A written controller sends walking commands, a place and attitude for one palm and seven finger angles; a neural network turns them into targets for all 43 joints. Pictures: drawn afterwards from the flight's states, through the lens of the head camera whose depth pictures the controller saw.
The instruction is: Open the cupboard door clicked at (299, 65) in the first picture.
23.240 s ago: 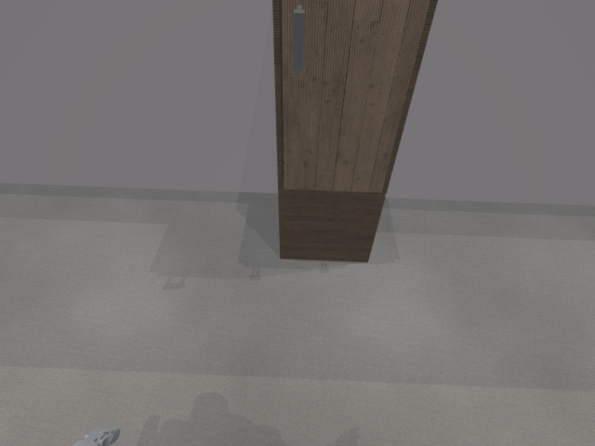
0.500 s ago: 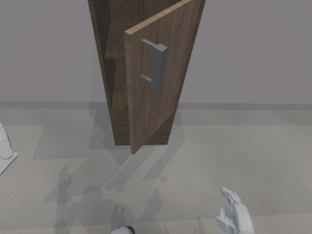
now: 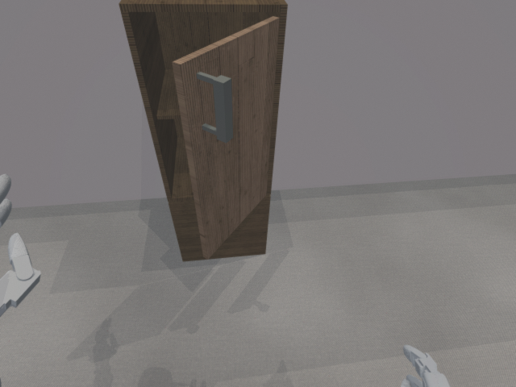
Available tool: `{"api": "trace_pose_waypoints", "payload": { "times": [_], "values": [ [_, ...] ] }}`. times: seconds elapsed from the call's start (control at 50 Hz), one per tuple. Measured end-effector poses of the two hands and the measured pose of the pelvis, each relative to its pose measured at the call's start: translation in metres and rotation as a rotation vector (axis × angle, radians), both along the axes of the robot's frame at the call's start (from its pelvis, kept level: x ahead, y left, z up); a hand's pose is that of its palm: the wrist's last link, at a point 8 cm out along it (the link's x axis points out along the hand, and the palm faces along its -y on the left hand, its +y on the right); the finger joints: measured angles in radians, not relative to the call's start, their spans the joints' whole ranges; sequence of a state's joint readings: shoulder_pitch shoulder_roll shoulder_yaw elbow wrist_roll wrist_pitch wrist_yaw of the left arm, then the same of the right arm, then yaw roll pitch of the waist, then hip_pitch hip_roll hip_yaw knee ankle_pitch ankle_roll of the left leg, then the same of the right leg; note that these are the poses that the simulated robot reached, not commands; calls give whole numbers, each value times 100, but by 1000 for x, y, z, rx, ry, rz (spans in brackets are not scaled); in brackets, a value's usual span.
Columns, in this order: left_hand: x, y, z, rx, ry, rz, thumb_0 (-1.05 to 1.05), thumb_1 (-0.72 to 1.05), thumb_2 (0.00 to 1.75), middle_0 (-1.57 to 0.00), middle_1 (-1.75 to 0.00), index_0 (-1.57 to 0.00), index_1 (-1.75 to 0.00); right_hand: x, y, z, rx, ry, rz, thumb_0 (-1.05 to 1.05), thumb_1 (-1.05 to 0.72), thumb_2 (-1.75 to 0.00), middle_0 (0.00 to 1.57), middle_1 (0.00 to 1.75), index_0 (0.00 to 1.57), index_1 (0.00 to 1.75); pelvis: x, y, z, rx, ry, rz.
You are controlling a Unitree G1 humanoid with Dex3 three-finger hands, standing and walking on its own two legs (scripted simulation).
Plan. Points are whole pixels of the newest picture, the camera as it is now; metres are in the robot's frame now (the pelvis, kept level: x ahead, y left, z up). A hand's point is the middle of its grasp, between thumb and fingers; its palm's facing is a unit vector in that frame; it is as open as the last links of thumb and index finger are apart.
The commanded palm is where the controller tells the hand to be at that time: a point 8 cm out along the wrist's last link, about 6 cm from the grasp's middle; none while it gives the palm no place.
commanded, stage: stop stepping back and stand still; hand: left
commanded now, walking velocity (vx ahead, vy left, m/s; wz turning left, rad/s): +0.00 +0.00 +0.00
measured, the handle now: (214, 107) +0.57 +0.11 +0.17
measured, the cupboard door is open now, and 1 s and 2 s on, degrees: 50 50 50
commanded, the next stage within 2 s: let the arm hang, fingers relaxed in 0.56 s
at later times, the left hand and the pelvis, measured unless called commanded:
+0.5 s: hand out of the picture +0.15 +0.28 +0.16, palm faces +0.41 -0.81 -0.42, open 7.4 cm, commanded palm +0.09 +0.32 +0.19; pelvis -0.05 +0.02 +0.01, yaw +1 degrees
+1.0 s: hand out of the picture -0.03 +0.19 -0.18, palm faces -0.03 -0.99 -0.13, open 7.4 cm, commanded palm none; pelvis -0.05 +0.02 +0.00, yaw +2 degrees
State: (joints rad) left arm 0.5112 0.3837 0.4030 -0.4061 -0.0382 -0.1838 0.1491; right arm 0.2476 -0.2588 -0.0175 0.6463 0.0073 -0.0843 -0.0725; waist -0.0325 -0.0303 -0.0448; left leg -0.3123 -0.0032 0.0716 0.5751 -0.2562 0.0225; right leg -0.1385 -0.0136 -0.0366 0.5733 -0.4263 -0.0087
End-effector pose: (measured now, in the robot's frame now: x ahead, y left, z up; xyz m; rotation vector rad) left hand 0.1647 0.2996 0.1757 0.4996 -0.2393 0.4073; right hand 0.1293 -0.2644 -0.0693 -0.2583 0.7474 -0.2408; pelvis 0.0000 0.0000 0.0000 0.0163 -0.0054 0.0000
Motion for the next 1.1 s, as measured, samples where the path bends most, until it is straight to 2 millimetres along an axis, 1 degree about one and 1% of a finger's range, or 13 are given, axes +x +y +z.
{"api": "trace_pose_waypoints", "payload": {
  "times": [0.1,0.2,0.36,0.44,0.52,0.66,0.7,0.78,0.84,0.9,0.96,1.0,1.1],
  "values": [
    [-22,-12,14,40,-35,-84,1,89,90,-21,-31,-21,-31,-2,19,11,29,-54,48,1,-91,-90,20,30,20,29,-17,0,3,-28,-6,5],
    [-46,2,26,87,-59,-63,1,88,90,-22,-31,-21,-31,-7,40,12,51,-58,79,1,-91,-90,20,30,20,29,-29,8,6,-43,-13,3],
    [-59,30,2,7,41,63,1,89,90,-21,-31,-21,-31,-21,66,4,81,-23,119,1,-90,-90,21,30,20,30,-46,18,11,-42,-13,4],
    [-61,23,-7,-29,72,39,1,89,90,-21,-31,-21,-31,-27,70,5,74,-13,135,1,-90,-90,21,30,20,30,-51,18,12,-43,-13,7],
    [-61,16,0,-10,54,-5,1,89,90,-21,-31,-21,-31,-28,68,8,55,-13,136,1,-90,-90,21,30,20,30,-51,18,12,-49,-14,11],
    [-57,26,11,38,26,-5,1,88,90,-22,-31,-21,-31,-22,59,13,34,-29,106,1,-90,-90,21,30,20,30,-47,22,12,-54,-11,5],
    [-46,32,-15,22,118,-10,1,89,90,-21,-31,-21,-31,-19,55,4,53,-21,133,1,-90,-90,21,30,20,30,-48,25,9,-57,8,19],
    [-39,38,-132,-147,614,40,0,90,90,-20,-30,-20,-30,-26,40,-26,69,101,132,0,-90,-90,21,30,20,30,-56,30,1,-48,17,26],
    [-73,17,-215,-271,971,51,0,90,90,-20,-30,-20,-30,-45,29,-38,69,182,96,0,-91,-90,21,30,20,30,-59,28,-1,-40,9,23],
    [-123,-14,-274,-400,1224,45,1,90,90,-20,-30,-20,-30,-75,19,-41,50,293,62,0,-91,-90,21,30,20,29,-59,23,-1,-40,-4,28],
    [-170,-44,-311,-520,1410,51,1,90,90,-20,-30,-20,-30,-109,11,-43,21,424,21,0,-91,-90,21,30,20,29,-57,20,-1,-45,-16,36],
    [-197,-59,-324,-584,1506,65,1,91,90,-21,-30,-20,-30,-131,9,-43,9,509,-2,0,-91,-90,20,30,20,29,-55,19,1,-45,-17,40],
    [-253,-70,-323,-669,1636,169,1,91,90,-21,-30,-21,-30,-169,14,-46,26,664,-24,0,-91,-90,20,30,20,29,-51,15,7,-38,-8,48]
  ]
}}
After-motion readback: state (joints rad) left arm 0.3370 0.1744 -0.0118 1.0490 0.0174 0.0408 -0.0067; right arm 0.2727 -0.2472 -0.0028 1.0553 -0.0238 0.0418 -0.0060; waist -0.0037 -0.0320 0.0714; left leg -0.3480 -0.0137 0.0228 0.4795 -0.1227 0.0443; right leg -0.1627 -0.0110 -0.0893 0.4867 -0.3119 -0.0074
